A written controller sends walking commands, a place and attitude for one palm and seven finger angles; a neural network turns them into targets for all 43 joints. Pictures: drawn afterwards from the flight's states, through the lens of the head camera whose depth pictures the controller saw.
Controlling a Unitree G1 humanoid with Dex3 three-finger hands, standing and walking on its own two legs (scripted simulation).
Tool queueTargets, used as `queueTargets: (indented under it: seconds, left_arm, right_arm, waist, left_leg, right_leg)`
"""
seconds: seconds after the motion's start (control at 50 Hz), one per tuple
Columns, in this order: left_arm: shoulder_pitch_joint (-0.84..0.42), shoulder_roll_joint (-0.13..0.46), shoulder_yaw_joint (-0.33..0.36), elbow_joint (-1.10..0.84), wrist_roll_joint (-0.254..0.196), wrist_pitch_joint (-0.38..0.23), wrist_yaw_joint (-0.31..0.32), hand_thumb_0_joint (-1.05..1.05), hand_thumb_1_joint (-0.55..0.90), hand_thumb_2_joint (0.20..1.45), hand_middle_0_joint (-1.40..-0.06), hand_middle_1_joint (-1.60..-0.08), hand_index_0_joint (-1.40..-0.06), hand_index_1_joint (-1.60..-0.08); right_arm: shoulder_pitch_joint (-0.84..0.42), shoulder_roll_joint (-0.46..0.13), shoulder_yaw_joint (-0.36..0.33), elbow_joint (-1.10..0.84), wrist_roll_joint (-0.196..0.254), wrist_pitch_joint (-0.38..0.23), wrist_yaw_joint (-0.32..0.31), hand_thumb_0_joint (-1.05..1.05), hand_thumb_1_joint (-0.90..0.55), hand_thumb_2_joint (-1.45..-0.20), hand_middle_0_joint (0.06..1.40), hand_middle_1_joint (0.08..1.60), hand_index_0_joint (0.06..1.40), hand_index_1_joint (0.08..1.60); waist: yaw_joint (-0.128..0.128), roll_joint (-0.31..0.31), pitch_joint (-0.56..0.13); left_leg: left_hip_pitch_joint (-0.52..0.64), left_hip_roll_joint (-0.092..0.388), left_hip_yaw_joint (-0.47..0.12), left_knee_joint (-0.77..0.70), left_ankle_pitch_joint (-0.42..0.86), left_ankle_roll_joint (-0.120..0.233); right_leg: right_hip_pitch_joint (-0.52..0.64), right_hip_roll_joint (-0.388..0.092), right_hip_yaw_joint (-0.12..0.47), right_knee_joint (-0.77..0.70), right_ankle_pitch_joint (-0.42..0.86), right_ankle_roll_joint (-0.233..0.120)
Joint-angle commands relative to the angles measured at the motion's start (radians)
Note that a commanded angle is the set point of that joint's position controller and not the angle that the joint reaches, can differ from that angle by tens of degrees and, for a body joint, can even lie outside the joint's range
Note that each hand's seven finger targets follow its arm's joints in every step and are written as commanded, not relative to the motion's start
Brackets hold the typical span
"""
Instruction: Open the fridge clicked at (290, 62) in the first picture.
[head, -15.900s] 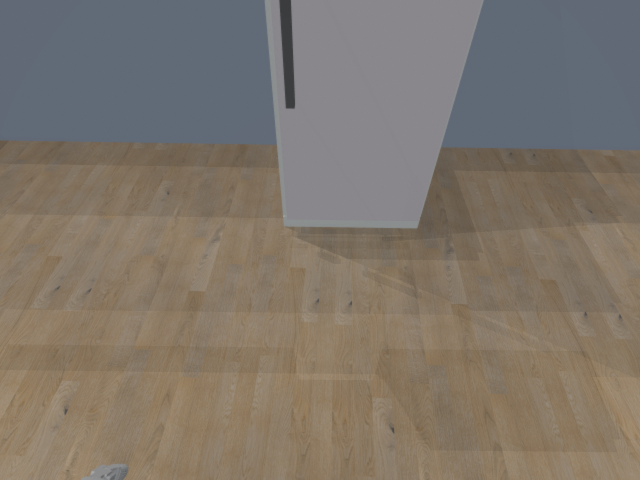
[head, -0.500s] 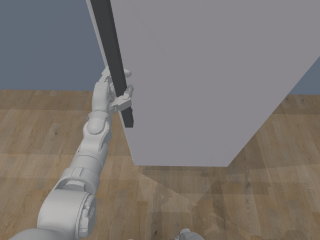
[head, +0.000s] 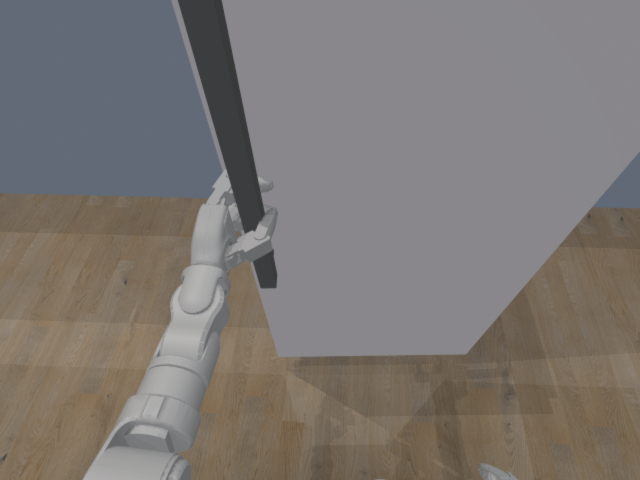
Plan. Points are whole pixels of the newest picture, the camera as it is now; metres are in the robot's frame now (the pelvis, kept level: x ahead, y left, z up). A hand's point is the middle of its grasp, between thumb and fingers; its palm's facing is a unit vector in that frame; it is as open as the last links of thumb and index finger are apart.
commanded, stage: pull the door a little, standing still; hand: left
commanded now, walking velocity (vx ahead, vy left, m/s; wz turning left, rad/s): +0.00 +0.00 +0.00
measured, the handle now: (249, 177) +0.46 +0.09 +0.12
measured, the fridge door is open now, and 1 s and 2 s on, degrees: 3 32 63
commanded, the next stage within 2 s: walk backward, drawing the door open in 0.02 s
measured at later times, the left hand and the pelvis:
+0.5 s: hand (280, 332) +0.27 +0.04 +0.08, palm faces -0.18 -0.98 -0.11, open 6.4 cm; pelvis -0.03 -0.01 +0.03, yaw +1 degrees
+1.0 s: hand (344, 438) +0.17 -0.02 +0.08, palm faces +0.04 -0.98 -0.18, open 6.7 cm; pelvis -0.10 -0.12 +0.02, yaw +12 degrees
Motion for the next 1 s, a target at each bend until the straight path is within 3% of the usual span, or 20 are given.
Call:
queueTargets:
  seconds: [0.0, 0.1, 0.12, 0.16, 0.28, 0.34, 0.46, 0.54, 0.6, 0.66, 0.74, 0.78, 0.8, 0.82, 0.86, 0.9, 0.92, 0.94, 0.96, 0.98]
  left_arm:
    - [0.018, 0.056, -0.026, -0.36, -0.007, -0.07, -0.04, 0.0, 0.9, 0.9, -0.45, -1.4, -0.45, -1.4]
    - [0.132, 0.034, -0.082, -0.53, 0.004, -0.049, -0.027, 0.0, 0.9, 0.9, -0.45, -1.4, -0.45, -1.4]
    - [-0.222, 0.211, -0.057, -0.724, 0.06, -0.06, 0.002, 0.0, 0.9, 0.9, -0.45, -1.4, -0.45, -1.4]
    - [-0.02, 0.101, -0.122, -0.57, 0.068, -0.021, 0.025, 0.0, 0.9, 0.9, -0.45, -1.4, -0.45, -1.4]
    - [0.12, 0.04, -0.217, -0.564, 0.087, 0.018, 0.013, 0.0, 0.9, 0.9, -0.45, -1.4, -0.45, -1.4]
    - [0.162, 0.023, -0.226, -0.586, 0.096, 0.031, 0.013, 0.0, 0.9, 0.9, -0.45, -1.4, -0.45, -1.4]
    - [0.227, 0.025, -0.213, -0.621, 0.11, 0.042, 0.022, 0.0, 0.9, 0.9, -0.45, -1.4, -0.45, -1.4]
    - [0.269, 0.035, -0.202, -0.622, 0.109, 0.044, 0.028, 0.0, 0.9, 0.9, -0.45, -1.4, -0.45, -1.4]
    - [0.271, 0.032, -0.209, -0.614, 0.11, 0.047, 0.033, 0.0, 0.9, 0.9, -0.45, -1.4, -0.45, -1.4]
    - [0.258, 0.035, -0.224, -0.633, 0.122, 0.057, 0.04, 0.0, 0.9, 0.9, -0.45, -1.4, -0.45, -1.4]
    - [0.281, 0.023, -0.256, -0.659, 0.127, 0.064, 0.044, 0.0, 0.9, 0.9, -0.45, -1.4, -0.45, -1.4]
    - [0.286, 0.035, -0.24, -0.674, 0.137, 0.06, 0.045, 0.0, 0.9, 0.9, -0.45, -1.4, -0.45, -1.4]
    - [0.325, 0.028, -0.229, -0.654, 0.145, 0.061, 0.043, 0.0, 0.9, 0.9, -0.45, -1.4, -0.45, -1.4]
    - [0.342, 0.025, -0.225, -0.653, 0.154, 0.06, 0.04, 0.0, 0.9, 0.9, -0.45, -1.4, -0.45, -1.4]
    - [0.325, 0.028, -0.218, -0.686, 0.16, 0.064, 0.043, 0.0, 0.9, 0.9, -0.45, -1.4, -0.45, -1.4]
    - [0.281, 0.051, -0.214, -0.744, 0.159, 0.076, 0.057, 0.0, 0.9, 0.9, -0.45, -1.4, -0.45, -1.4]
    - [0.287, 0.061, -0.199, -0.739, 0.166, 0.08, 0.064, 0.0, 0.9, 0.9, -0.45, -1.4, -0.45, -1.4]
    - [0.293, 0.058, -0.195, -0.716, 0.174, 0.084, 0.063, 0.0, 0.9, 0.9, -0.45, -1.4, -0.45, -1.4]
    - [0.265, 0.048, -0.201, -0.701, 0.185, 0.084, 0.056, 0.0, 0.9, 0.9, -0.45, -1.4, -0.45, -1.4]
    - [0.229, 0.05, -0.214, -0.696, 0.187, 0.085, 0.051, 0.0, 0.9, 0.9, -0.45, -1.4, -0.45, -1.4]
  right_arm:
    - [0.003, -0.109, -0.042, -0.155, 0.01, -0.033, 0.003, 0.0, -0.9, -0.9, 0.2, 0.3, 0.2, 0.3]
    - [-0.042, -0.106, -0.037, -0.183, 0.01, -0.033, -0.003, 0.0, -0.9, -0.9, 0.2, 0.3, 0.2, 0.3]
    - [-0.093, -0.092, -0.033, -0.184, 0.031, -0.005, -0.067, 0.0, -0.9, -0.9, 0.2, 0.3, 0.2, 0.3]
    - [-0.12, -0.085, -0.023, -0.143, 0.02, 0.006, -0.121, 0.0, -0.9, -0.9, 0.2, 0.3, 0.2, 0.3]
    - [-0.165, -0.104, -0.018, -0.139, 0.001, 0.032, -0.15, 0.0, -0.9, -0.9, 0.2, 0.3, 0.2, 0.3]
    - [-0.191, -0.094, -0.017, -0.149, -0.013, 0.039, -0.134, 0.0, -0.9, -0.9, 0.2, 0.3, 0.2, 0.3]
    - [-0.234, -0.083, -0.018, -0.163, -0.031, 0.037, -0.125, 0.0, -0.9, -0.9, 0.2, 0.3, 0.2, 0.3]
    - [-0.24, -0.07, -0.023, -0.167, -0.012, 0.016, -0.131, 0.0, -0.9, -0.9, 0.2, 0.3, 0.2, 0.3]
    - [-0.25, -0.056, -0.017, -0.16, 0.0, -0.012, -0.14, 0.0, -0.9, -0.9, 0.2, 0.3, 0.2, 0.3]
    - [-0.256, -0.054, -0.007, -0.138, -0.004, -0.037, -0.145, 0.0, -0.9, -0.9, 0.2, 0.3, 0.2, 0.3]
    - [-0.265, -0.077, -0.011, -0.123, -0.012, -0.055, -0.143, 0.0, -0.9, -0.9, 0.2, 0.3, 0.2, 0.3]
    - [-0.281, -0.085, -0.027, -0.12, -0.025, -0.057, -0.15, 0.0, -0.9, -0.9, 0.2, 0.3, 0.2, 0.3]
    - [-0.288, -0.085, -0.035, -0.112, -0.034, -0.057, -0.15, 0.0, -0.9, -0.9, 0.2, 0.3, 0.2, 0.3]
    - [-0.288, -0.085, -0.041, -0.106, -0.034, -0.064, -0.145, 0.0, -0.9, -0.9, 0.2, 0.3, 0.2, 0.3]
    - [-0.276, -0.069, -0.049, -0.09, -0.016, -0.086, -0.135, 0.0, -0.9, -0.9, 0.2, 0.3, 0.2, 0.3]
    - [-0.268, -0.029, -0.039, -0.085, 0.007, -0.103, -0.135, 0.0, -0.9, -0.9, 0.2, 0.3, 0.2, 0.3]
    - [-0.25, -0.023, -0.04, -0.069, 0.003, -0.116, -0.136, 0.0, -0.9, -0.9, 0.2, 0.3, 0.2, 0.3]
    - [-0.216, -0.016, -0.042, -0.04, -0.003, -0.126, -0.134, 0.0, -0.9, -0.9, 0.2, 0.3, 0.2, 0.3]
    - [-0.178, 0.0, -0.042, -0.01, 0.002, -0.141, -0.135, 0.0, -0.9, -0.9, 0.2, 0.3, 0.2, 0.3]
    - [-0.161, 0.001, -0.044, 0.017, 0.013, -0.154, -0.14, 0.0, -0.9, -0.9, 0.2, 0.3, 0.2, 0.3]
  waist:
    - [0.06, -0.088, -0.361]
    - [0.043, -0.108, -0.29]
    - [0.005, -0.119, -0.358]
    - [0.001, -0.092, -0.226]
    - [0.003, -0.007, -0.189]
    - [0.002, 0.026, -0.168]
    - [0.014, 0.007, -0.134]
    - [0.01, -0.14, -0.177]
    - [0.007, -0.174, -0.134]
    - [-0.006, -0.119, -0.088]
    - [-0.019, 0.094, -0.02]
    - [-0.004, 0.118, 0.014]
    - [0.006, 0.119, 0.026]
    - [0.014, 0.086, 0.016]
    - [0.017, -0.04, -0.053]
    - [0.021, -0.24, -0.06]
    - [0.032, -0.242, -0.053]
    - [0.023, -0.231, -0.053]
    - [-0.004, -0.232, -0.037]
    - [-0.038, -0.276, -0.022]
  left_leg:
    - [0.058, -0.006, 0.014, -0.048, 0.57, 0.013]
    - [0.1, -0.001, 0.005, -0.059, 0.525, 0.006]
    - [0.191, 0.008, -0.021, -0.112, 0.376, 0.023]
    - [0.278, 0.02, -0.036, -0.153, 0.361, 0.021]
    - [0.481, 0.135, -0.113, -0.224, 0.985, 0.01]
    - [0.553, 0.187, -0.147, -0.257, 1.109, 0.013]
    - [0.463, 0.198, -0.148, -0.288, 0.922, 0.03]
    - [0.353, 0.092, -0.052, -0.241, 0.524, -0.003]
    - [0.304, 0.039, -0.028, -0.219, 0.222, -0.005]
    - [0.323, 0.042, -0.044, -0.283, 0.258, 0.003]
    - [0.219, 0.174, -0.274, -0.511, 0.244, 0.069]
    - [0.119, 0.275, -0.445, -0.568, 0.205, 0.133]
    - [0.099, 0.307, -0.466, -0.552, 0.204, 0.145]
    - [0.086, 0.303, -0.437, -0.507, 0.222, 0.137]
    - [0.085, 0.182, -0.269, -0.4, 0.139, 0.062]
    - [0.187, -0.004, -0.02, -0.098, 0.044, -0.017]
    - [0.168, -0.009, 0.028, 0.092, 0.01, -0.026]
    - [0.177, -0.008, 0.066, 0.206, -0.012, -0.03]
    - [0.275, -0.022, 0.15, 0.178, -0.014, -0.039]
    - [0.428, -0.008, 0.172, 0.042, -0.028, -0.022]
  right_leg:
    - [0.451, -0.038, 0.005, -0.022, 0.738, 0.005]
    - [0.412, -0.035, -0.009, -0.043, 0.66, 0.012]
    - [0.541, -0.131, 0.108, -0.175, 0.594, 0.012]
    - [0.491, -0.164, 0.108, -0.248, 0.588, -0.007]
    - [0.404, -0.092, -0.011, -0.172, 0.634, 0.032]
    - [0.312, -0.053, -0.016, -0.159, 0.366, 0.042]
    - [0.372, -0.061, -0.012, -0.221, 0.394, 0.038]
    - [0.482, -0.136, 0.02, -0.316, 0.594, 0.009]
    - [0.43, -0.171, 0.031, -0.402, 0.389, -0.016]
    - [0.375, -0.138, -0.006, -0.43, 0.192, 0.011]
    - [0.393, -0.034, -0.006, -0.217, 0.121, 0.058]
    - [0.414, -0.028, 0.039, -0.095, 0.062, 0.046]
    - [0.431, -0.041, 0.08, -0.097, 0.038, 0.035]
    - [0.478, -0.057, 0.112, -0.164, 0.048, 0.026]
    - [0.576, -0.107, 0.142, -0.34, 0.099, 0.01]
    - [0.409, -0.227, 0.14, -0.578, -0.113, -0.021]
    - [0.38, -0.268, 0.124, -0.608, -0.109, -0.011]
    - [0.358, -0.249, 0.061, -0.621, -0.06, 0.159]
    - [0.313, -0.154, -0.087, -0.63, 0.066, 0.356]
    - [0.234, -0.07, -0.19, -0.562, 0.217, 0.3]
